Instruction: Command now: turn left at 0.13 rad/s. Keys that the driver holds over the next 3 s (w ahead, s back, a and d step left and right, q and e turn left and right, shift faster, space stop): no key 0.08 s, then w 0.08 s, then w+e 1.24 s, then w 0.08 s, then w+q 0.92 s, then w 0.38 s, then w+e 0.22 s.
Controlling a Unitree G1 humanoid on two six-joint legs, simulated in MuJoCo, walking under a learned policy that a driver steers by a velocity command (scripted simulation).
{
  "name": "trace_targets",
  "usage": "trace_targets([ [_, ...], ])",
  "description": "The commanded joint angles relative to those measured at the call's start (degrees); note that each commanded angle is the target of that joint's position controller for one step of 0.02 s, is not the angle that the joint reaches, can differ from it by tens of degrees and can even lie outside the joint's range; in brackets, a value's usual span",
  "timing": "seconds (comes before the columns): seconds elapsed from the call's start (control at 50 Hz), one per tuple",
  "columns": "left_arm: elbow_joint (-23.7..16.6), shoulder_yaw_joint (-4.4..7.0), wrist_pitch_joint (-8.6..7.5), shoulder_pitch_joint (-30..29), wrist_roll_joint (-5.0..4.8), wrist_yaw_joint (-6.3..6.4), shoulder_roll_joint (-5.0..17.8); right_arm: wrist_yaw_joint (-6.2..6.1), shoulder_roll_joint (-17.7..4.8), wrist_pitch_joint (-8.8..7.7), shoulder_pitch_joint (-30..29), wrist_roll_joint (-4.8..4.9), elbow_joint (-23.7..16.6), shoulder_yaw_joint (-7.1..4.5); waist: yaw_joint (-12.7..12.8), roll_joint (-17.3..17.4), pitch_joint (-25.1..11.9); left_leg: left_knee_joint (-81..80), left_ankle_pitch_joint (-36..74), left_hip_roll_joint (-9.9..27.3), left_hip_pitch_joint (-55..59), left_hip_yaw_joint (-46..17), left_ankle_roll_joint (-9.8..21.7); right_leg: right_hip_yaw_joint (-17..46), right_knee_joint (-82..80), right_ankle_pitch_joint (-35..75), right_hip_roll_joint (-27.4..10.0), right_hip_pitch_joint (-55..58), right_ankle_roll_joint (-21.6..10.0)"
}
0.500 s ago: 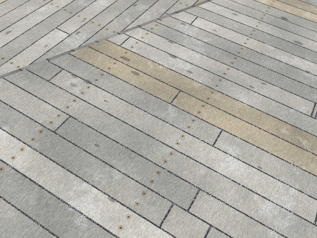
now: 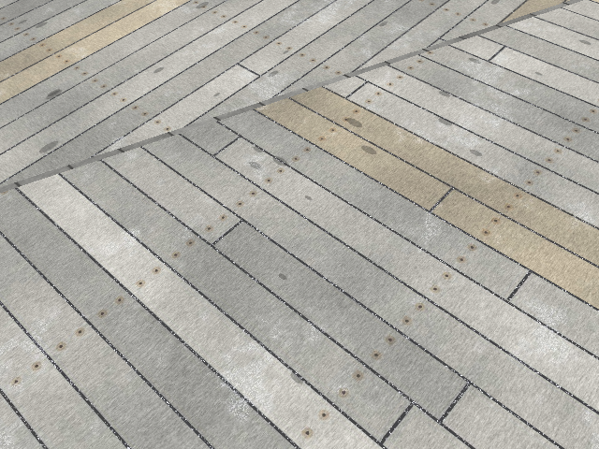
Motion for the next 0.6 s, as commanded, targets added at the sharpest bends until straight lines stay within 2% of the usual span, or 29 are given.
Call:
trace_targets([
  [0.02,-2.9,1.98,0.05,-1.3,-0.25,0.08,9.9,0.17,-2.2,-1.09,-1.7,0.58,-4.0,-0.15,0.8,-12.6,-6.1,-13.8,3.9,0.6,4.3,4.4,-0.2,9.7,-3.8,25.3,-11.2,6.8,-11.5],
  [0.06,-2.1,1.43,-0.11,-0.4,-1.02,-0.11,9.2,0.14,-2.7,-1.2,1.0,0.17,-2.2,-0.3,-0.9,-10.9,-5.4,-28.5,17.1,0.4,11.9,4.8,1.8,9.4,-2.9,23.1,-10.2,4.5,-9.1],
  [0.08,-1.6,0.98,-0.83,1.2,-0.69,-0.33,8.4,-0.17,-4.6,-1.22,0.9,-0.49,-2.6,-0.46,-0.4,-8.5,-6.4,-28.8,23.6,3.1,17.3,1.0,3.4,9.2,-2.9,18.8,-9.5,1.4,-5.9],
  [0.1,-1.8,0.33,-1.76,2.1,0.85,-0.94,6.8,-0.65,-7.6,-1.09,2.4,-1.0,-2.7,-0.87,1.0,-1.4,-9.3,-24.7,32.3,8.1,22.3,-3.3,5.7,5.2,0.0,9.1,-6.0,-2.0,-2.7],
  [0.12,-1.2,-0.2,-2.16,2.9,0.77,-1.13,4.6,-0.17,-7.2,-0.96,2.1,-0.99,-1.1,-0.99,2.1,6.3,-9.7,-23.8,15.7,7.8,17.2,-3.3,9.0,-0.7,0.1,-2.9,-0.9,-0.8,-0.1],
  [0.14,-1.1,0.1,-2.11,-0.9,0.48,-0.96,6.8,0.45,-6.1,-1.13,2.2,-0.81,-1.8,-1.03,-1.3,5.9,-6.5,-27.0,-0.9,7.3,13.1,-5.6,10.9,-3.8,5.4,-8.3,1.4,-1.9,1.5],
  [0.16,-1.7,0.57,-2.14,-3.2,-0.19,-0.8,7.4,0.5,-6.5,-1.39,4.0,-1.11,-1.2,-1.02,-2.6,7.0,-2.8,-31.3,-12.6,9.7,11.0,-10.2,12.4,-5.4,10.0,-11.2,2.4,-6.6,1.6],
  [0.18,-2.1,0.55,-2.11,-3.9,-1.04,-0.61,6.6,0.34,-7.8,-1.86,5.4,-1.1,-0.8,-1.18,-3.1,9.8,1.3,-34.6,-18.3,12.5,9.2,-14.5,13.9,-5.9,13.6,-12.7,2.3,-10.5,0.9],
  [0.2,-2.7,0.69,-2.3,-4.1,-1.52,-0.67,6.8,0.15,-8.2,-2.59,6.2,-0.68,-0.3,-1.32,-3.3,11.7,4.6,-36.7,-19.8,15.4,7.6,-18.1,15.4,-4.4,16.9,-12.9,0.9,-13.1,-0.2],
  [0.22,-3.1,0.9,-2.66,-4.2,-2.08,-0.95,7.0,-0.16,-7.9,-3.37,6.8,-0.49,0.1,-1.21,-3.3,12.6,6.0,-37.5,-18.0,17.5,8.5,-19.7,16.2,-2.5,20.0,-14.3,-1.0,-16.3,-1.8],
  [0.26,-3.5,0.88,-3.41,-4.4,-2.87,-1.83,6.7,-0.39,-7.4,-4.46,7.1,0.18,0.3,-1.25,-3.4,10.8,6.2,-38.0,-13.7,19.1,12.4,-18.7,16.2,-1.1,20.4,-17.3,-3.2,-20.2,-4.5],
  [0.3,-2.5,0.71,-3.87,-2.6,-2.59,-2.76,6.2,-0.22,-7.7,-4.99,4.1,0.88,-0.3,-1.42,-1.8,7.6,4.2,-37.5,-6.4,17.1,11.3,-12.2,14.5,-2.8,14.1,-12.7,-3.0,-13.6,-6.0],
  [0.34,1.0,1.06,-3.81,4.7,-2.02,-3.22,6.0,0.17,-7.7,-4.9,0.2,1.09,-1.0,-1.52,2.1,5.4,0.7,-33.4,-1.4,13.1,4.6,-3.5,12.4,-7.4,6.9,-1.4,0.4,1.8,-5.6],
  [0.36,3.3,1.6,-3.5,9.8,-1.72,-3.17,6.5,0.31,-6.2,-4.93,0.2,0.63,-1.0,-1.18,3.7,3.5,-0.8,-28.5,-0.8,10.9,1.0,-0.1,11.3,-8.5,6.6,-1.2,2.6,8.6,-5.1],
  [0.38,4.8,2.38,-3.31,15.2,-1.86,-3.04,8.0,0.42,-3.9,-5.23,-0.4,0.15,-1.6,-0.43,5.7,-1.2,-1.7,-17.9,2.7,8.0,-3.1,4.2,9.2,-3.7,3.8,-3.6,0.8,14.1,-6.2],
  [0.4,4.3,3.81,-3.45,19.7,-1.74,-2.29,14.8,0.49,0.0,-5.97,-1.6,-0.65,-4.3,0.72,5.9,-17.3,-2.4,5.5,0.6,1.2,-14.5,11.3,3.8,22.9,-8.3,-14.0,-12.9,19.0,-12.6],
  [0.42,2.7,3.66,-4.37,19.4,-0.98,-2.95,16.5,0.29,-1.5,-7.43,-2.8,1.38,-6.7,0.45,5.6,-19.7,-2.0,16.7,-8.0,-2.2,-25.7,3.2,4.0,46.4,-18.6,-26.5,-20.7,20.0,-21.0],
  [0.44,1.4,2.92,-5.18,15.4,-0.71,-2.81,13.9,0.59,-4.3,-8.61,-2.8,3.04,-6.1,-0.18,4.0,-12.9,2.6,21.6,-4.1,2.2,-30.9,0.1,5.6,44.5,-18.6,-28.6,-22.0,18.8,-20.7],
  [0.46,0.4,2.21,-5.52,13.5,-0.64,-2.55,11.3,1.05,-5.3,-9.43,-3.1,2.67,-5.4,-0.35,3.1,-8.7,3.7,20.8,1.6,4.2,-30.9,-0.1,6.8,38.0,-17.1,-23.4,-19.4,17.7,-18.4],
  [0.48,-0.3,1.99,-5.32,12.1,-0.56,-2.23,10.9,1.22,-5.0,-9.98,-3.1,1.14,-4.6,-0.46,2.3,-5.1,3.0,17.9,5.9,5.5,-29.2,0.4,7.0,31.8,-16.2,-16.1,-16.7,16.4,-16.2],
  [0.5,-0.8,1.76,-4.99,11.4,-0.56,-1.85,10.6,1.36,-5.2,-10.14,-3.1,-0.16,-4.4,-0.8,1.6,-4.4,2.6,14.0,9.6,6.3,-26.9,0.6,6.7,27.3,-16.1,-9.7,-14.8,15.1,-14.8],
  [0.52,-0.9,1.43,-4.72,12.9,-0.81,-1.61,9.7,1.83,-4.9,-10.23,-3.9,-0.8,-4.4,-0.8,2.0,-5.3,1.8,11.0,11.7,6.2,-23.8,1.4,6.2,22.7,-15.7,-0.8,-12.4,14.1,-13.5],
  [0.54,-0.8,1.43,-4.42,13.1,-0.79,-1.25,10.0,2.12,-3.7,-9.98,-4.3,-0.69,-4.7,-0.67,1.5,-6.7,1.0,8.1,14.4,5.3,-22.9,2.4,5.2,20.7,-16.2,2.3,-11.6,14.2,-13.5],
  [0.6,-0.8,1.64,-3.9,14.6,-1.11,0.02,10.6,2.32,-1.5,-9.37,-9.2,-0.21,-5.8,0.16,2.5,-5.9,1.7,-3.3,21.1,3.4,-19.5,3.8,2.8,15.1,-16.1,10.9,-8.9,10.6,-12.7],
])
Next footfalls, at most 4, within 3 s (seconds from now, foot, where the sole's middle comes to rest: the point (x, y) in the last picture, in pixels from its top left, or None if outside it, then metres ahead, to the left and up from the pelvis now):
0.08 left None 0.02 0.15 -0.78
0.38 right None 0.08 -0.10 -0.78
0.84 left None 0.46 0.04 -0.78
1.34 right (487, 406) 0.57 -0.34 -0.78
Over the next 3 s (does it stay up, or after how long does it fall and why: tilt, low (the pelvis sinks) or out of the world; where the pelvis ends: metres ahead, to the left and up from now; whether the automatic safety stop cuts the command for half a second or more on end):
stays up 1.33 -0.56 -0.01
